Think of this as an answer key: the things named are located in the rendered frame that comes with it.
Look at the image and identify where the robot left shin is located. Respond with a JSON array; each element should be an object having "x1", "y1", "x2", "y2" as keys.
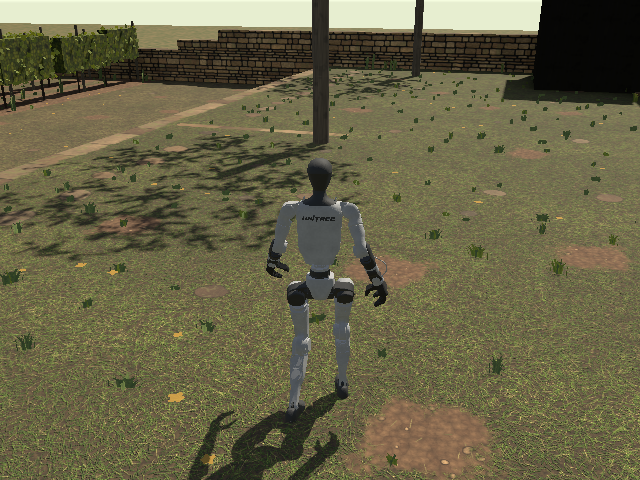
[{"x1": 289, "y1": 337, "x2": 308, "y2": 410}]

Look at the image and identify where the left robot upper arm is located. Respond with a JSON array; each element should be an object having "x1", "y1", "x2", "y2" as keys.
[{"x1": 272, "y1": 201, "x2": 299, "y2": 254}]

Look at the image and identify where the right robot upper arm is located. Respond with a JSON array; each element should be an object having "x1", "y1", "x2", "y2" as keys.
[{"x1": 340, "y1": 201, "x2": 369, "y2": 258}]

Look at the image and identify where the left robot forearm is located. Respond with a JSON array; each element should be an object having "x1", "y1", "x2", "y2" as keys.
[{"x1": 267, "y1": 238, "x2": 282, "y2": 268}]

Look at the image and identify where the left robot hand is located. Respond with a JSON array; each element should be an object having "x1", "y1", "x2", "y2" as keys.
[{"x1": 266, "y1": 261, "x2": 289, "y2": 278}]

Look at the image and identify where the right robot forearm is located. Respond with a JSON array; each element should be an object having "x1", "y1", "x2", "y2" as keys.
[{"x1": 360, "y1": 242, "x2": 384, "y2": 286}]

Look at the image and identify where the robot torso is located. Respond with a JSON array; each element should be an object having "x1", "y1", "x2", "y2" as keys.
[{"x1": 296, "y1": 196, "x2": 343, "y2": 300}]

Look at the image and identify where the right robot hand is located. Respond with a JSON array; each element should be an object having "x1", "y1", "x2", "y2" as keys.
[{"x1": 365, "y1": 281, "x2": 388, "y2": 307}]

